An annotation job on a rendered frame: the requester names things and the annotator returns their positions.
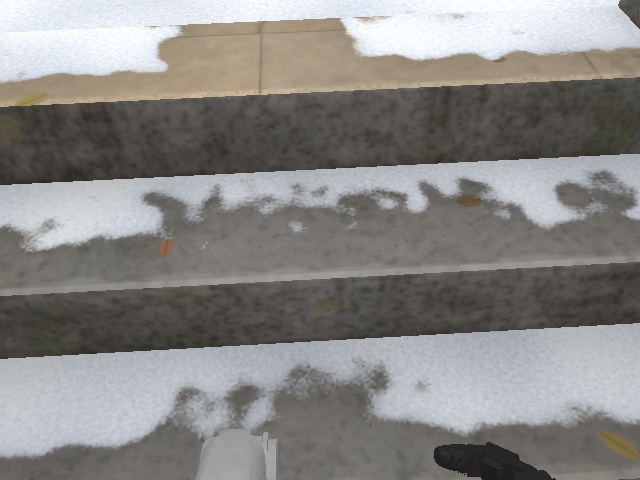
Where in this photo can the robot left shin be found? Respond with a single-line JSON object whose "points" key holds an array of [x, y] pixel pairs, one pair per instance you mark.
{"points": [[203, 446]]}

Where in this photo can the right robot hand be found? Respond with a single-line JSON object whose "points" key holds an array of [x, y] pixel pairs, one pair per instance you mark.
{"points": [[490, 462]]}

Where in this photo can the left robot thigh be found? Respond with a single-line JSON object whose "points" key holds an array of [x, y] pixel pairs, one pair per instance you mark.
{"points": [[236, 454]]}

